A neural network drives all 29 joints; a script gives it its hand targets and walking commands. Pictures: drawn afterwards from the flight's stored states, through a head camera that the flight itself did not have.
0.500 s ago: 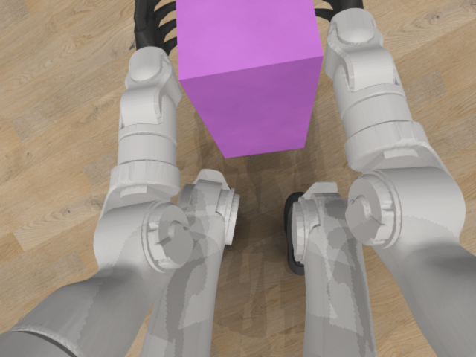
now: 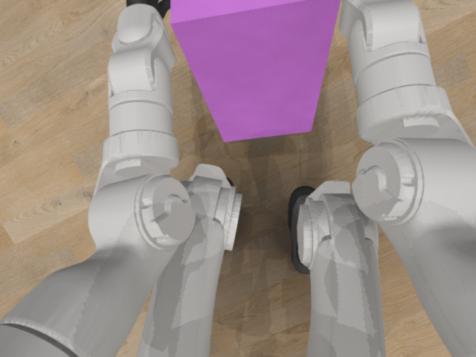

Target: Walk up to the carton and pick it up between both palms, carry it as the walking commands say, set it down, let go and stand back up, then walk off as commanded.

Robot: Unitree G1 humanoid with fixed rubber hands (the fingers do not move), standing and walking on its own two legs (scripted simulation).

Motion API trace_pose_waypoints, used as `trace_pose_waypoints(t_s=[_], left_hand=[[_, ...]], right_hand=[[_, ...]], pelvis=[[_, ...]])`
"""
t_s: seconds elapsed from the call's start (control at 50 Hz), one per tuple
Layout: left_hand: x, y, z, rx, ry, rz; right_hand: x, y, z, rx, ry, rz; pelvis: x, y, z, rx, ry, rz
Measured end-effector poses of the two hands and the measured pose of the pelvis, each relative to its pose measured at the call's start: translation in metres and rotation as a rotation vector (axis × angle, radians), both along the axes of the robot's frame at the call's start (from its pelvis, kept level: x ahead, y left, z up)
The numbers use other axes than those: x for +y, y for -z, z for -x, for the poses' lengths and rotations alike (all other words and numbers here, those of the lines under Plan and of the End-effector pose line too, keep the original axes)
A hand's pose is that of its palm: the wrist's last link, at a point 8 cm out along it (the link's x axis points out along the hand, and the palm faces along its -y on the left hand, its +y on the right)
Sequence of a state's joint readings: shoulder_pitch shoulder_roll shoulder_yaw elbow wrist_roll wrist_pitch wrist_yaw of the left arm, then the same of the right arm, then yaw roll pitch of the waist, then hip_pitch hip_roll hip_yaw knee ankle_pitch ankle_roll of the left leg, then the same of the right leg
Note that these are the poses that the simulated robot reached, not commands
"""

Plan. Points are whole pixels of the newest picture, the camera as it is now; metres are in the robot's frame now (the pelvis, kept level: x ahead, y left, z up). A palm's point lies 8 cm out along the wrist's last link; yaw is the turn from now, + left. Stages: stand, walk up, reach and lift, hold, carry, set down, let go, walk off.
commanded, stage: set down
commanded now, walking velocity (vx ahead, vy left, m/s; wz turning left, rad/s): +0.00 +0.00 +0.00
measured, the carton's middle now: (254, 27) +0.53 +0.04 -0.22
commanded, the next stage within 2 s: none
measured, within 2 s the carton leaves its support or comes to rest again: neither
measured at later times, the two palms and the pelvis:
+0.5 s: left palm out of the picture +0.54 +0.18 -0.13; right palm out of the picture +0.59 -0.08 -0.13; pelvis +0.02 +0.00 +0.00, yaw +0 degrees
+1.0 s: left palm out of the picture +0.55 +0.18 -0.13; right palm out of the picture +0.60 -0.08 -0.13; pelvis +0.02 +0.00 +0.00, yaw +1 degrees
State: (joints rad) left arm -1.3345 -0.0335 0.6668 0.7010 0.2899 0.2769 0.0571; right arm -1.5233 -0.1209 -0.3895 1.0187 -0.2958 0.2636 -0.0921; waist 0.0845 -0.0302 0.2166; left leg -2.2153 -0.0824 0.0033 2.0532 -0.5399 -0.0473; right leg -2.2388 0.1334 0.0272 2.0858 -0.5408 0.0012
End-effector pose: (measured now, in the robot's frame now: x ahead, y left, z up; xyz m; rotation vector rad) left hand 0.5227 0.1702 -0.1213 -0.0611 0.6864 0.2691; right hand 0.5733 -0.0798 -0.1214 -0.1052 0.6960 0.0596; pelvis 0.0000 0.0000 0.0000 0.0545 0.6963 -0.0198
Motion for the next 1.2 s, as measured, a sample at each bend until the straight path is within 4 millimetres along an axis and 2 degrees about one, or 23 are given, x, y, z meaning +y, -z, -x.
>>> trace_pose_waypoints(t_s=[0.52, 1.2], left_hand=[[0.005, 0.009, -0.021, -0.034, 0.013, 0.011], [0.008, 0.013, -0.029, -0.048, 0.032, -0.003]], right_hand=[[0.002, 0.010, -0.020, -0.031, -0.004, -0.044], [0.001, 0.015, -0.028, -0.047, -0.034, -0.055]], pelvis=[[0.002, 0.000, -0.020, 0.083, -0.012, 0.004], [0.001, 0.006, -0.024, 0.087, -0.019, -0.001]])
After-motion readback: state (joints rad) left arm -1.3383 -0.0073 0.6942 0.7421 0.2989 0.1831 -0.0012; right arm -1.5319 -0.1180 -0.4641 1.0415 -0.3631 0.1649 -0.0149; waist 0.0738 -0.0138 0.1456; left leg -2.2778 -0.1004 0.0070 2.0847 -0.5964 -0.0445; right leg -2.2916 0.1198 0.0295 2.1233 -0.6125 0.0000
